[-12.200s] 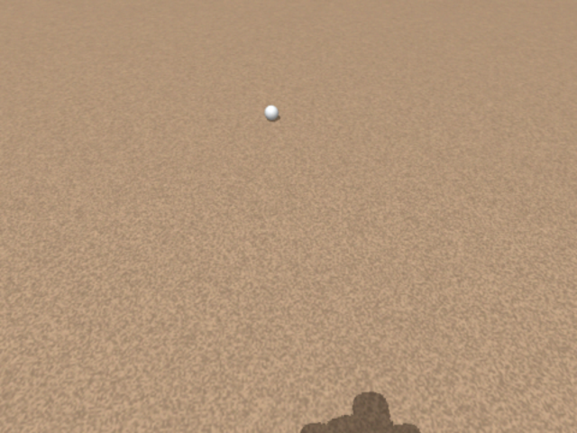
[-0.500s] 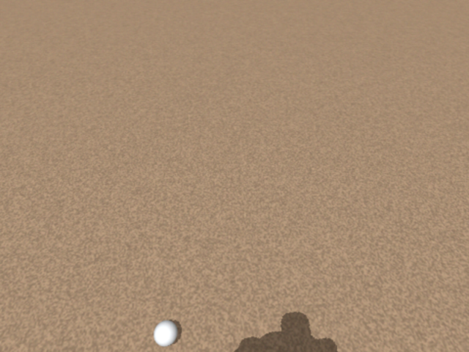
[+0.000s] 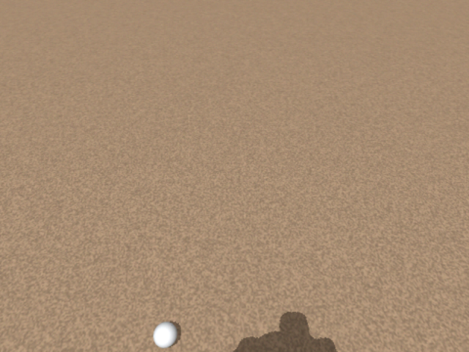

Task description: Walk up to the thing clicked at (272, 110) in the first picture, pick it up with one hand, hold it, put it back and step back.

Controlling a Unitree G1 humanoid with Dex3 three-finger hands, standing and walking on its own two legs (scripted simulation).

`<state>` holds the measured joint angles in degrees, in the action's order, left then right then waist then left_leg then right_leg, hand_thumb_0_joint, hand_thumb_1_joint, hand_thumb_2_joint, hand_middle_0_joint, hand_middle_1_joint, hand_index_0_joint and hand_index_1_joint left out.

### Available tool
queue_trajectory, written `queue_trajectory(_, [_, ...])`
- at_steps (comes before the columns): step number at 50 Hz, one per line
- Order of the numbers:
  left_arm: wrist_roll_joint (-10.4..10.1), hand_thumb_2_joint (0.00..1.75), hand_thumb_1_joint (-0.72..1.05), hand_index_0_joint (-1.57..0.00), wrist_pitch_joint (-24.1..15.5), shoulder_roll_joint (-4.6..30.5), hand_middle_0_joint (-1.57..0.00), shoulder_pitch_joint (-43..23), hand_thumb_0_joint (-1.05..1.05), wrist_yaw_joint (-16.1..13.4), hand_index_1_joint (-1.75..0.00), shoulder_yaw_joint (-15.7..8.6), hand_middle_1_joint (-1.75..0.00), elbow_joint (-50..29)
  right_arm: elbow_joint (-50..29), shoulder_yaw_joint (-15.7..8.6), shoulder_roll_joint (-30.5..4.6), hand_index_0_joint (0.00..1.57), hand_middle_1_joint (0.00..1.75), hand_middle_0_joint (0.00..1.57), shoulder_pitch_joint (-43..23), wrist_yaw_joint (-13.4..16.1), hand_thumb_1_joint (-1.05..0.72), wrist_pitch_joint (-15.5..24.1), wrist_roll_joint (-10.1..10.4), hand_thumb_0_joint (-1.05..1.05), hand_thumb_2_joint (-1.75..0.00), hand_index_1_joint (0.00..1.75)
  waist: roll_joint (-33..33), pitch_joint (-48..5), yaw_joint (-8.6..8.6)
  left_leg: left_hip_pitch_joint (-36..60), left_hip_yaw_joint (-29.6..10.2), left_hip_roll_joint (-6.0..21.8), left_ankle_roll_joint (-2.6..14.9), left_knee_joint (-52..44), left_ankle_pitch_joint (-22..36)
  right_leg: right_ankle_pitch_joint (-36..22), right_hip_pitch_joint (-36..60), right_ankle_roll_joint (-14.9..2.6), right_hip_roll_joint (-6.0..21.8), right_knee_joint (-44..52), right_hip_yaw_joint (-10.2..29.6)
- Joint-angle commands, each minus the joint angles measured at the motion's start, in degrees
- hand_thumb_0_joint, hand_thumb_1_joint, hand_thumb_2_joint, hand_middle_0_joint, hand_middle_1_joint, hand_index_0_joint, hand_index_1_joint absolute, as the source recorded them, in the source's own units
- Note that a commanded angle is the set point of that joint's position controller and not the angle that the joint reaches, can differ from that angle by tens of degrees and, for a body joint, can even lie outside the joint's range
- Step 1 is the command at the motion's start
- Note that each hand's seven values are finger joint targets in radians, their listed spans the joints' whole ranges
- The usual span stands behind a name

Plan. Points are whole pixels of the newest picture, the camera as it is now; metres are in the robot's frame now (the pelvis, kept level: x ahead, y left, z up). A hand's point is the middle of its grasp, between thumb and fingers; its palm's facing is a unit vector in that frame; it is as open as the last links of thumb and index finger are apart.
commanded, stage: stand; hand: left
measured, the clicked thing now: (165, 334) +0.37 +0.26 -0.74
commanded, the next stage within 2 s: rise first in 1.32 s
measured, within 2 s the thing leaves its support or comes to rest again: neither
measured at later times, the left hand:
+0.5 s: hand out of the picture +0.07 +0.26 -0.16, palm faces -0.03 -0.94 -0.35, open 7.4 cm
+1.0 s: hand out of the picture +0.07 +0.26 -0.16, palm faces -0.03 -0.94 -0.34, open 7.4 cm
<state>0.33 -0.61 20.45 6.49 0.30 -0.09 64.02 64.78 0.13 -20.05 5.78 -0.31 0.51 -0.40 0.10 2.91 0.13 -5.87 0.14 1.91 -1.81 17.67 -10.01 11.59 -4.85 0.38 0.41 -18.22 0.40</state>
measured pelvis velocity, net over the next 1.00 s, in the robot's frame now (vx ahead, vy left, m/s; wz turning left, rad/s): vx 0.00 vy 0.00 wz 0.00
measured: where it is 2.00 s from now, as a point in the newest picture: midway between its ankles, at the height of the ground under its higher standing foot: outside the picture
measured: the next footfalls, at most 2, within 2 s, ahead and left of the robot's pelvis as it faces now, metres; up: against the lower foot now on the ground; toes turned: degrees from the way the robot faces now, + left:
none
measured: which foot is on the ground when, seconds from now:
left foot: down 0.00-1.00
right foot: down 0.00-1.00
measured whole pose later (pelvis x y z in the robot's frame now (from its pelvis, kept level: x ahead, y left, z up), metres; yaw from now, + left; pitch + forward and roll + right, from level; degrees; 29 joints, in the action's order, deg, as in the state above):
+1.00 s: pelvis +0.00 +0.00 +0.00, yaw +0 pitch -2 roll +0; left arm 0.4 -0.7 20.5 7.3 0.2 0.0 63.6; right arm 64.4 0.0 -19.9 6.6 -0.4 0.3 -0.4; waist 0.3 3.1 0.2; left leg -6.0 0.1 1.7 -1.6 17.9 -10.2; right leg 11.5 -4.6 0.6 0.6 -17.8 0.3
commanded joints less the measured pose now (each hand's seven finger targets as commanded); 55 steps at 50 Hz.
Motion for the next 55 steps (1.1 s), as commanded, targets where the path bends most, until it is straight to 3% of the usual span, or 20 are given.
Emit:
queue_trajectory(1, [0.18, 0.9, 0.9, -0.2, -1.05, 12.4, -0.2, -2.44, 0.0, -0.86, -0.3, -2.23, -0.3, -3.32, -3.35, -2.51, -12.57, 0.2, 0.3, 0.2, -2.32, 0.78, -0.9, 0.95, -0.08, 0.0, -0.9, 0.3, -0.12, -4.35, 0.12, 2.14, -3.95, 6.1, 2.36, -1.23, 9.87, -10.74, -1.11, -1.44, 7.01, 2.59, 4.33])
queue_trajectory(5, [0.18, 0.9, 0.9, -0.2, -1.21, 12.49, -0.2, -1.85, 0.0, -0.86, -0.3, -2.18, -0.3, -3.37, -3.47, -2.48, -12.32, 0.2, 0.3, 0.2, -2.25, 0.66, -0.9, 0.95, 0.02, 0.0, -0.9, 0.3, -0.09, -5.36, 0.16, 2.78, -3.88, 6.18, 2.4, -0.96, 11.45, -12.54, -0.24, -1.35, 7.1, 2.2, 4.09])
queue_trajectory(7, [0.08, 0.9, 0.9, -0.2, -1.09, 12.55, -0.2, -2.36, 0.0, -0.87, -0.3, -2.17, -0.3, -3.39, -3.25, -2.33, -12.09, 0.2, 0.3, 0.2, -1.89, 0.73, -0.9, 0.94, -0.07, 0.0, -0.9, 0.3, 0.21, -3.54, 0.25, 1.77, -4.0, 5.99, 2.19, -1.65, 9.82, -10.56, -1.31, -1.41, 6.92, 2.69, 4.23])
queue_trajectory(14, [0.25, 0.9, 0.9, -0.2, -1.17, 12.33, -0.2, -1.71, 0.0, -0.77, -0.3, -2.15, -0.3, -3.5, -3.53, -2.57, -12.7, 0.2, 0.3, 0.2, -2.48, 0.7, -0.9, 1.12, -0.08, 0.0, -0.9, 0.3, -0.9, -5.18, -0.13, 2.83, -4.0, 6.32, 2.6, -1.14, 11.12, -12.05, -0.48, -1.4, 7.13, 2.41, 4.32])
queue_trajectory(19, [0.22, 0.9, 0.9, -0.2, -1.04, 12.09, -0.2, -1.49, 0.0, -0.8, -0.3, -2.13, -0.3, -3.47, -3.53, -2.68, -12.9, 0.2, 0.3, 0.2, -2.5, 0.74, -0.9, 1.0, -0.08, 0.0, -0.9, 0.3, -1.12, -4.27, -0.34, 2.4, -4.09, 6.18, 2.51, -1.53, 9.44, -9.76, -0.97, -1.36, 6.97, 2.73, 4.19])
queue_trajectory(32, [0.16, 0.9, 0.9, -0.2, -1.17, 12.46, -0.2, -1.82, 0.0, -0.89, -0.3, -2.15, -0.3, -3.72, -3.55, -2.58, -12.12, 0.2, 0.3, 0.2, -1.5, 0.67, -0.9, 1.0, -0.2, 0.0, -0.9, 0.3, -0.39, -4.39, 0.09, 2.05, -3.96, 6.08, 2.47, -1.38, 10.29, -10.89, -0.73, -1.62, 7.15, 2.41, 4.38])
queue_trajectory(43, [0.17, 0.9, 0.9, -0.2, -1.05, 12.49, -0.2, -1.54, 0.0, -0.86, -0.3, -2.26, -0.3, -3.58, -3.49, -2.58, -12.15, 0.2, 0.3, 0.2, -1.25, 0.7, -0.9, 0.89, -0.07, 0.0, -0.9, 0.3, -0.27, -3.26, 0.23, 1.24, -4.33, 5.81, 2.33, -1.94, 8.18, -8.54, -1.01, -1.56, 6.93, 2.95, 4.21])
queue_trajectory(55, [0.17, 0.9, 0.9, -0.2, -1.14, 12.26, -0.2, -1.26, 0.0, -0.97, -0.3, -2.2, -0.3, -3.6, -3.68, -2.47, -12.14, 0.2, 0.3, 0.2, -1.1, 0.77, -0.9, 0.89, -0.05, 0.0, -0.9, 0.3, -0.32, -4.26, 0.11, 1.74, -4.23, 6.0, 2.59, -1.2, 11.15, -11.72, -0.06, -1.44, 7.12, 2.29, 3.95])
